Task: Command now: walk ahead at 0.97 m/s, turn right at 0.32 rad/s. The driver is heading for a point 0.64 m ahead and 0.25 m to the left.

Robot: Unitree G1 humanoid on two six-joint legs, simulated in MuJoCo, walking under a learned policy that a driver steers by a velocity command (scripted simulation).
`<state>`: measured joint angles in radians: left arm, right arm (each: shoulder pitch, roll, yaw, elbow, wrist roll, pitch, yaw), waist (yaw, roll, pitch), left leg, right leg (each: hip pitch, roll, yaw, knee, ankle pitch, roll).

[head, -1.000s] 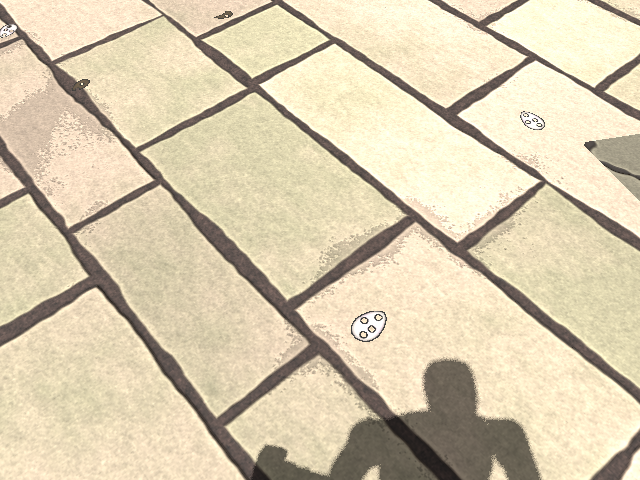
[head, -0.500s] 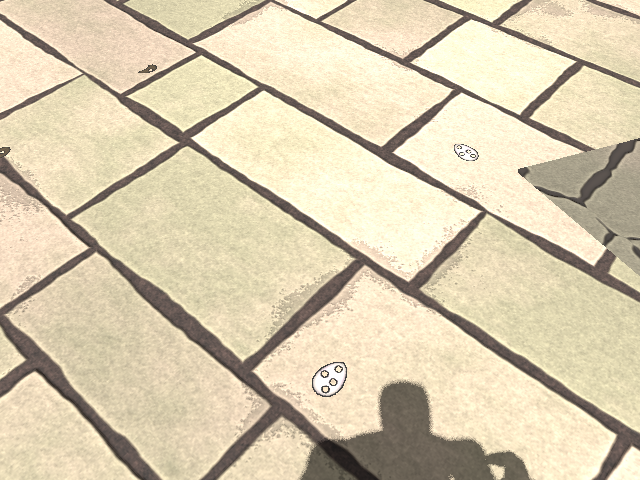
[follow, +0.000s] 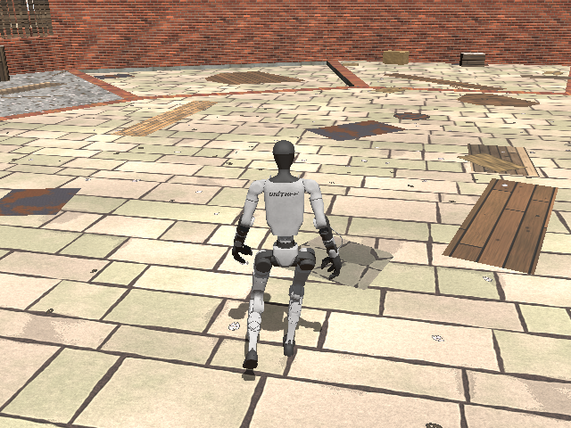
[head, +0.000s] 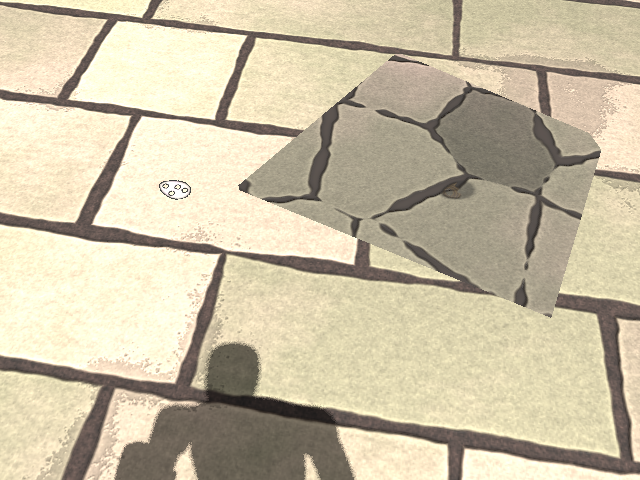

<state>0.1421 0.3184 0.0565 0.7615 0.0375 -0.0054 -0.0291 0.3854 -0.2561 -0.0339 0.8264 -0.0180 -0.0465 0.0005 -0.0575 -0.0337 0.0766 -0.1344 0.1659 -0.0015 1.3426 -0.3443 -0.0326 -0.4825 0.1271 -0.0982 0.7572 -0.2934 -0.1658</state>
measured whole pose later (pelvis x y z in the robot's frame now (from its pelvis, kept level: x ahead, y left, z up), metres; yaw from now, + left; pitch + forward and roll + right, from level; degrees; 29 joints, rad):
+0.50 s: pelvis +0.44 +0.06 +0.00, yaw +16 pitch -2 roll +1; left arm 0.20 0.22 -0.03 0.77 0.06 -0.11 0.01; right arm 0.35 -0.32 -0.06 0.87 -0.01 0.00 0.02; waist -0.06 0.01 0.04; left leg -0.37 -0.22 0.10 0.65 -0.28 0.22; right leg -0.40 0.05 0.06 1.54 -0.32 -0.01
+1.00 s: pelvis +0.78 +0.11 +0.03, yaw +29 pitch +1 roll -1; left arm 0.26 0.22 -0.01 0.81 0.03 -0.09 0.01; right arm 0.21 -0.28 -0.04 0.78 -0.03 0.00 0.00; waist 0.02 0.02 0.09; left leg -0.50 -0.05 -0.12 1.08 -0.44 -0.03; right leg -0.37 0.05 -0.04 0.40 -0.05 -0.04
